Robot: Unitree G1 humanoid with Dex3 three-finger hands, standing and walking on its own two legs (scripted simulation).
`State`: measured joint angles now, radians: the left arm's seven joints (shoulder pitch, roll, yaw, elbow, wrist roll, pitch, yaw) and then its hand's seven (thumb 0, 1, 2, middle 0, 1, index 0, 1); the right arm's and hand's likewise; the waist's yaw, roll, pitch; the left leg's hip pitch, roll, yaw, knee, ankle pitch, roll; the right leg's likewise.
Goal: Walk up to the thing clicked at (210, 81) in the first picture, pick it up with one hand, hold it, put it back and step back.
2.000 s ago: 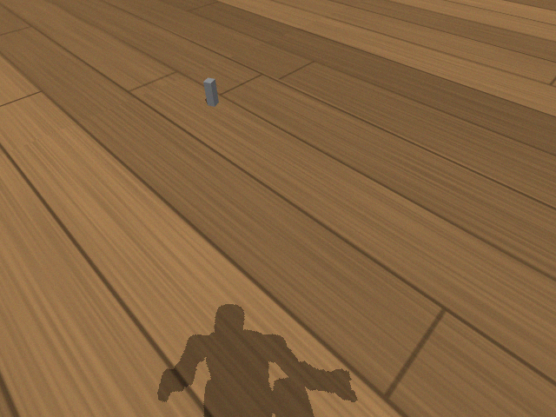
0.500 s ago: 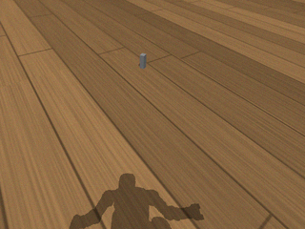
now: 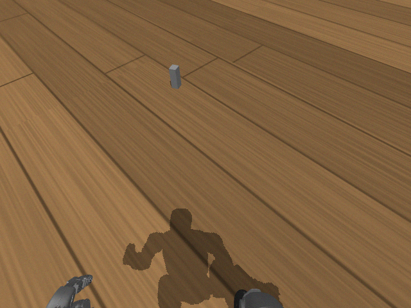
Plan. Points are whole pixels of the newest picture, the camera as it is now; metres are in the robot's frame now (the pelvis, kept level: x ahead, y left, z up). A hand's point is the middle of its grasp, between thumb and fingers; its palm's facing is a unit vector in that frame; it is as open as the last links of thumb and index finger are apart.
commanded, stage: walk up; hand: left
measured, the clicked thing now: (175, 77) +1.79 +0.17 -0.66
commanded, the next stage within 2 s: none
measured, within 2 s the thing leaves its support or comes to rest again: neither
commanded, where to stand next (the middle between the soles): +1.44 -0.05 m, yaw +1 degrees
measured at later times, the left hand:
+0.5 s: hand (91, 232) +0.34 +0.31 -0.15, palm faces +0.04 -0.93 -0.36, open 7.4 cm
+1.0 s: hand (136, 115) +0.73 +0.22 -0.10, palm faces -0.03 -0.92 -0.40, open 7.3 cm
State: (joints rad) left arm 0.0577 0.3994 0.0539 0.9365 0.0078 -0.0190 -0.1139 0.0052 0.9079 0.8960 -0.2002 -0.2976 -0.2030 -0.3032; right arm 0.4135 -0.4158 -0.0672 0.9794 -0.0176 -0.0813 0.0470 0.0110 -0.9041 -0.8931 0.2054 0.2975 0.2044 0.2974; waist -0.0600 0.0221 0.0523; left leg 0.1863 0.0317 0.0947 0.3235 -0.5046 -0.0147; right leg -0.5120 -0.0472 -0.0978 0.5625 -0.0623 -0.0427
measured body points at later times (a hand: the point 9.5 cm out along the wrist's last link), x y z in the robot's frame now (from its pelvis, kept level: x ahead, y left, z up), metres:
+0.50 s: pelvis +0.33 +0.02 +0.00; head +0.36 +0.04 +0.45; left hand +0.34 +0.35 -0.13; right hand +0.48 -0.29 -0.08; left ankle +0.45 +0.13 -0.71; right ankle +0.15 -0.11 -0.68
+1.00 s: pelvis +0.60 -0.05 +0.01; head +0.61 -0.08 +0.45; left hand +0.73 +0.27 -0.07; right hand +0.62 -0.38 -0.13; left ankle +0.47 +0.12 -0.66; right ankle +0.68 -0.16 -0.71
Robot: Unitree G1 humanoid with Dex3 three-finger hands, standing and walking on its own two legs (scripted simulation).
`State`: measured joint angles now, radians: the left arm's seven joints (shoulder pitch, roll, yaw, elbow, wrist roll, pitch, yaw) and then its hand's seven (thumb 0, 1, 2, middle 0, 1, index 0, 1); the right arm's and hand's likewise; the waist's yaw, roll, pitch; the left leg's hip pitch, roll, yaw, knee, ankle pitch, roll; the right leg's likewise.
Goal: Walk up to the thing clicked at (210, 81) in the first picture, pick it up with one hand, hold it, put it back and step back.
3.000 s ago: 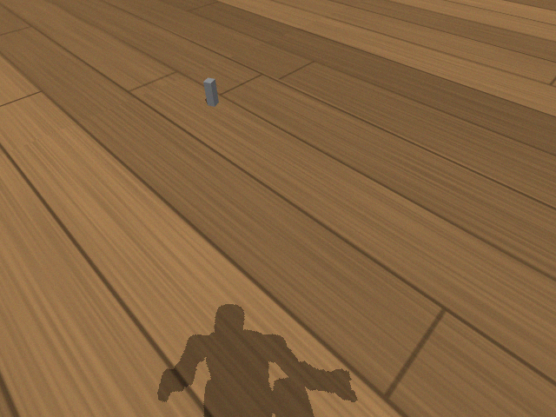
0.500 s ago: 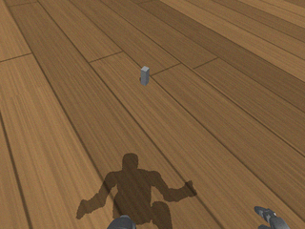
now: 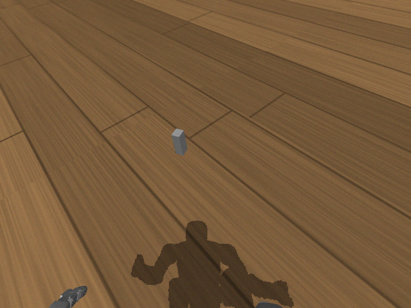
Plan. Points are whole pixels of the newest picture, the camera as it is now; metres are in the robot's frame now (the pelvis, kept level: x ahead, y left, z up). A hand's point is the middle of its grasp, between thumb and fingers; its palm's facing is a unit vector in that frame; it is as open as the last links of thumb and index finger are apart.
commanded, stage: walk up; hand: left
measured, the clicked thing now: (179, 142) +1.19 +0.23 -0.67
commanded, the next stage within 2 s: none
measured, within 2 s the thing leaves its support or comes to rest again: neither
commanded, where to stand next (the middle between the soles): +0.85 +0.01 m, yaw +1 degrees
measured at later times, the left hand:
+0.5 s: hand (95, 281) +0.23 +0.30 -0.15, palm faces +0.06 -0.94 -0.35, open 7.3 cm
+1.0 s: hand (124, 182) +0.49 +0.27 -0.11, palm faces -0.02 -0.92 -0.39, open 7.3 cm
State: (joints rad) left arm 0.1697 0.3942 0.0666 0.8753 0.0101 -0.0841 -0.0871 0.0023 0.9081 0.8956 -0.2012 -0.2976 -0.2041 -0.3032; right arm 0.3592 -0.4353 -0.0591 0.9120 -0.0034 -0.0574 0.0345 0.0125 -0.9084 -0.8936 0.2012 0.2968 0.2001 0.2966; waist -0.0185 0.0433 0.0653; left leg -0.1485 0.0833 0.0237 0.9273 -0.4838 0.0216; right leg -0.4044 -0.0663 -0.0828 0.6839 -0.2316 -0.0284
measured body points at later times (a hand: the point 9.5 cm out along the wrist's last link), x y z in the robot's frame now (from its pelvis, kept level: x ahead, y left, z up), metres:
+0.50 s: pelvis +0.22 +0.02 +0.00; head +0.25 +0.05 +0.45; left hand +0.22 +0.35 -0.13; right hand +0.34 -0.29 -0.09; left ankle +0.32 +0.12 -0.72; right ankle +0.09 -0.11 -0.69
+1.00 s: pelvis +0.42 -0.01 +0.01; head +0.43 -0.03 +0.46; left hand +0.49 +0.31 -0.09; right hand +0.45 -0.34 -0.12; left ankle +0.33 +0.12 -0.72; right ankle +0.52 -0.13 -0.72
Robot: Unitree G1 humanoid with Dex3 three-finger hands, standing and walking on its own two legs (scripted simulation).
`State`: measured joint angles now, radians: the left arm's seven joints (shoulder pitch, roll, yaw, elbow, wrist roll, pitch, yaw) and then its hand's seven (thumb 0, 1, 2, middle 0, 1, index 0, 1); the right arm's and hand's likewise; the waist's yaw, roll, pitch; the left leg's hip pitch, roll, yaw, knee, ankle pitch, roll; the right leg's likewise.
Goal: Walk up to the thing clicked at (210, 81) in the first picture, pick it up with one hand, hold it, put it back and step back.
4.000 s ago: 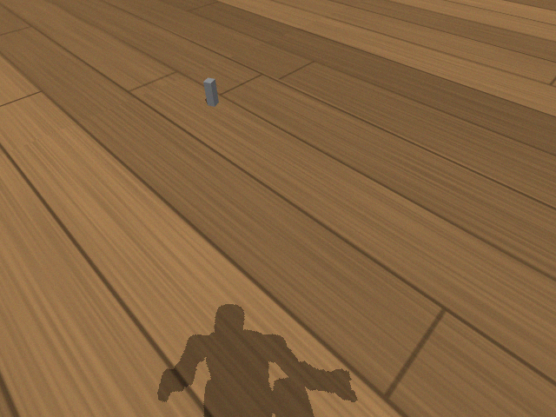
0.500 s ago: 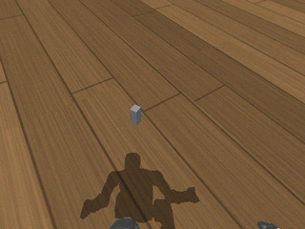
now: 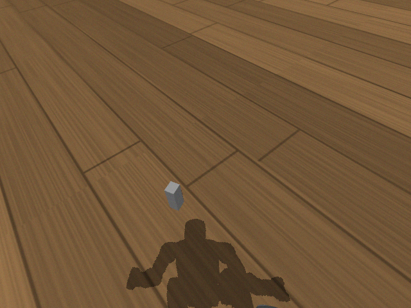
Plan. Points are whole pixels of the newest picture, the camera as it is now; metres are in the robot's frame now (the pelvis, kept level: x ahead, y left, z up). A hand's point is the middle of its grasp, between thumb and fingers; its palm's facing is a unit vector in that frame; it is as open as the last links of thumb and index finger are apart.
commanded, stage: walk up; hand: left
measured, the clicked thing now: (174, 196) +0.78 +0.22 -0.67
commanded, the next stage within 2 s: none
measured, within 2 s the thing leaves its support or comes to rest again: neither
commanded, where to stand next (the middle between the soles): +0.43 +0.01 m, yaw +0 degrees
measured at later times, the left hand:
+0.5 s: hand (88, 305) +0.17 +0.29 -0.14, palm faces +0.05 -0.94 -0.35, open 7.3 cm
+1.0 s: hand (94, 236) +0.32 +0.31 -0.12, palm faces -0.05 -0.91 -0.40, open 7.3 cm
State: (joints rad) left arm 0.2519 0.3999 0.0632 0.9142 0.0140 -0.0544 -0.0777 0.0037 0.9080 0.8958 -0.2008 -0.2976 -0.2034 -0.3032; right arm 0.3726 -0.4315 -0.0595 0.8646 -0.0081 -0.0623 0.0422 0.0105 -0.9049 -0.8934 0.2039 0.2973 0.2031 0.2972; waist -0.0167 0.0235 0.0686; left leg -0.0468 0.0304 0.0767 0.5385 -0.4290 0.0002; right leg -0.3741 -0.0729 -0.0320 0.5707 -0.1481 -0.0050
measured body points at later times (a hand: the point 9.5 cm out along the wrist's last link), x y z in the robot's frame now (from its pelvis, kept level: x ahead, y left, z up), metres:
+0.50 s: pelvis +0.15 +0.01 +0.00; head +0.17 +0.03 +0.45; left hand +0.17 +0.34 -0.12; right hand +0.24 -0.31 -0.10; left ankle +0.26 +0.13 -0.73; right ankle +0.10 -0.12 -0.72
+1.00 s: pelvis +0.28 +0.03 +0.01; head +0.30 +0.02 +0.46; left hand +0.33 +0.36 -0.10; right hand +0.32 -0.29 -0.11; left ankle +0.26 +0.13 -0.72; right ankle +0.39 -0.10 -0.71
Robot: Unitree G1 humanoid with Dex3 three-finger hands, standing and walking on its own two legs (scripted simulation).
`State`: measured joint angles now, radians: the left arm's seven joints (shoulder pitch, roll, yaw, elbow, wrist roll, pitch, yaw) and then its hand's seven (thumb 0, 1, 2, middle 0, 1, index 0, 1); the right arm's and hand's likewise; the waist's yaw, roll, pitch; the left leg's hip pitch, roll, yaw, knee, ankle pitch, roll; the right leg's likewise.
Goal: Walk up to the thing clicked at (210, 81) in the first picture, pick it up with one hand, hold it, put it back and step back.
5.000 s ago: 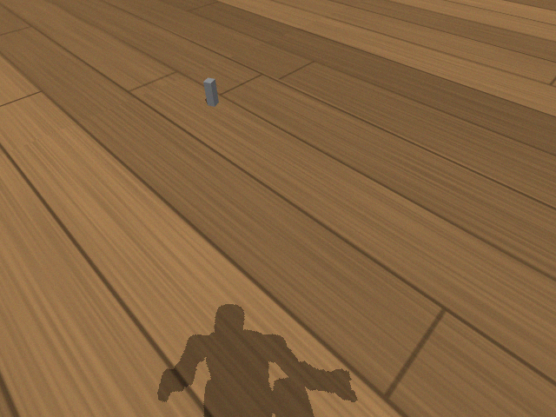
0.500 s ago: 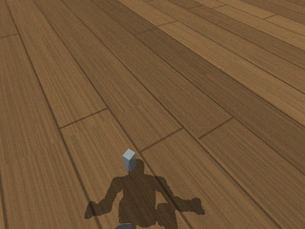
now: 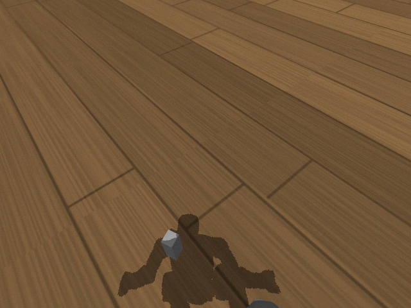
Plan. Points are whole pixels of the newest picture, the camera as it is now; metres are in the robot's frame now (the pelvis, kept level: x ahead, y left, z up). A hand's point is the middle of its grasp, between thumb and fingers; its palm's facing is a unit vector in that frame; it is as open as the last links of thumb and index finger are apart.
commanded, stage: walk up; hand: left
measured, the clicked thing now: (172, 245) +0.49 +0.19 -0.68
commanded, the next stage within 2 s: none
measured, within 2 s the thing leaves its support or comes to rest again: neither
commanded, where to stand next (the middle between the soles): +0.14 -0.02 m, yaw +0 degrees
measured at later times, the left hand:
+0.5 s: hand out of the picture +0.15 +0.26 -0.16, palm faces +0.03 -0.95 -0.32, open 7.3 cm
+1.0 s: hand out of the picture +0.09 +0.26 -0.15, palm faces +0.06 -0.94 -0.35, open 7.3 cm
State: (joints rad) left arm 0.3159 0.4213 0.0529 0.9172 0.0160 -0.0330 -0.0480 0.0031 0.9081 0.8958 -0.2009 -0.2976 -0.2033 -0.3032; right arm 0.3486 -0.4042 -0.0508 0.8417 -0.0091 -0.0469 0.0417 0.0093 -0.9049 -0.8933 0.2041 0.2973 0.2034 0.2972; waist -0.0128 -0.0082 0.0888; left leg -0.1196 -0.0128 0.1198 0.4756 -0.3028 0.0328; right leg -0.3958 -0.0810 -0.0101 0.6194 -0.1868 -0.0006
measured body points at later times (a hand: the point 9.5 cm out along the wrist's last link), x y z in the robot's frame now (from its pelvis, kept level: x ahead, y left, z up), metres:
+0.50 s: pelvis +0.05 +0.00 -0.01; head +0.06 +0.02 +0.44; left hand +0.14 +0.31 -0.14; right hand +0.11 -0.32 -0.12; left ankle +0.11 +0.12 -0.73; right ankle +0.10 -0.12 -0.73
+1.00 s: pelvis +0.06 +0.00 +0.01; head +0.07 -0.01 +0.46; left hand +0.09 +0.31 -0.12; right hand +0.18 -0.29 -0.12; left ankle +0.11 +0.12 -0.73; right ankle +0.09 -0.13 -0.73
